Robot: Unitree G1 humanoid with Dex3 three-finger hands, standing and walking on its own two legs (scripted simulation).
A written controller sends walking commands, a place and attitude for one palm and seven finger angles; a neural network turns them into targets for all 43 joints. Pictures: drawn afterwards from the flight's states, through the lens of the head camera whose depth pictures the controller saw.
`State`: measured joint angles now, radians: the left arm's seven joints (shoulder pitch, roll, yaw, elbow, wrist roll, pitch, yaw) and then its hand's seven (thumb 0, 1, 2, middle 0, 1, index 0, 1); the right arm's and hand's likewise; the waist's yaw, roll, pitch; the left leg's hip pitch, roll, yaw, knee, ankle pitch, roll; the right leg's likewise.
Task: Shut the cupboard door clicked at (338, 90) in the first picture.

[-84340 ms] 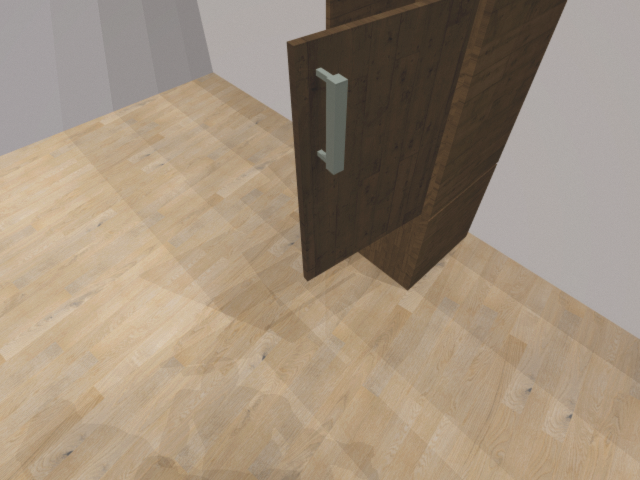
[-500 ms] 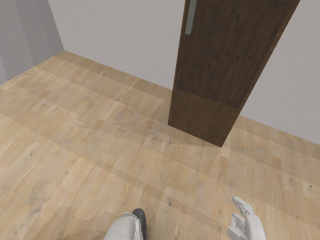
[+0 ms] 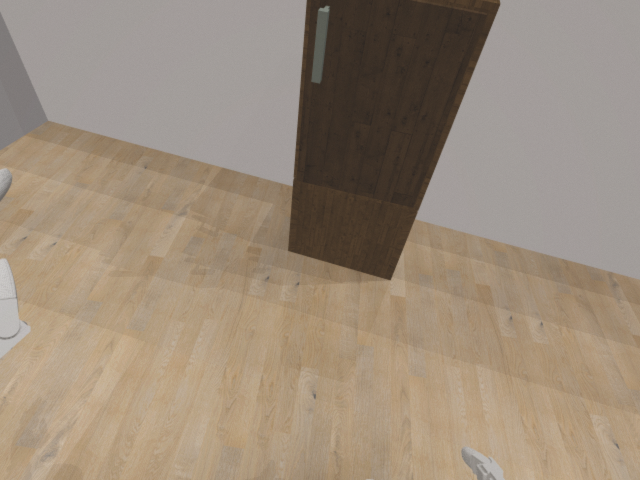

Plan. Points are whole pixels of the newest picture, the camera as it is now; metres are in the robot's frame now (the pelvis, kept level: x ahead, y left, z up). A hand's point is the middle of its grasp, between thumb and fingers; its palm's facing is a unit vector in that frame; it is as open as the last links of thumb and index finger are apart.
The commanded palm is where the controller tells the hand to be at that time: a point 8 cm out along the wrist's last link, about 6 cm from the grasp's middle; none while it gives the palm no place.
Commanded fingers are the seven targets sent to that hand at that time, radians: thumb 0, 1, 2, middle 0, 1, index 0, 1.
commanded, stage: stop stepping back and stand still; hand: left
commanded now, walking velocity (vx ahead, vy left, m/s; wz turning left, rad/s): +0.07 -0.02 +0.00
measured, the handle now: (321, 45) +1.08 +0.02 +0.11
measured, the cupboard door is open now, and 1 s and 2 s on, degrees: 3 3 3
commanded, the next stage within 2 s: let the arm hang, fingers relaxed in 0.64 s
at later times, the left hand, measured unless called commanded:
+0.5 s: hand (85, 290) +0.25 +0.24 +0.17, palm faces +0.47 -0.76 -0.46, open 7.4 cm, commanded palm +0.19 +0.26 +0.16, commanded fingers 0.00 0.90 0.90 -0.20 -0.30 -0.20 -0.30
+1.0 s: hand out of the picture +0.14 +0.16 -0.15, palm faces -0.09 -0.96 -0.26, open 7.4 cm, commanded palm none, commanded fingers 0.00 0.90 0.90 -0.20 -0.30 -0.20 -0.30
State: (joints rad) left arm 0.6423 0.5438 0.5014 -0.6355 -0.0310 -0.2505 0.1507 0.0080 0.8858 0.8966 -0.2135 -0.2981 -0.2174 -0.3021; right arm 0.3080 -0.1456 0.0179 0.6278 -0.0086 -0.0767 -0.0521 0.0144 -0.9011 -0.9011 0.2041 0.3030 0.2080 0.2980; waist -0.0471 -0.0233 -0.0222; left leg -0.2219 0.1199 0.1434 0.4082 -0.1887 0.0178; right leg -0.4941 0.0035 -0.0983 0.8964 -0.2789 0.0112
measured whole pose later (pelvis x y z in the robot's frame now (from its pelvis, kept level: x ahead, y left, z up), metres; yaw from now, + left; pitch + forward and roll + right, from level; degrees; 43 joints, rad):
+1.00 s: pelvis +0.01 -0.02 -0.02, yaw -1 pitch +0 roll +0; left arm 0.27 0.24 -0.02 0.64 0.02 0.06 0.00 0.01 0.90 0.90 -0.20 -0.30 -0.20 -0.30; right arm 0.20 -0.30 0.01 0.81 -0.03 0.02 0.02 0.01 -0.91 -0.90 0.20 0.30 0.20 0.30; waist -0.04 0.02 0.01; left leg -0.35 0.01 0.09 0.59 -0.24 0.04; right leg -0.23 -0.03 -0.07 0.60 -0.37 0.00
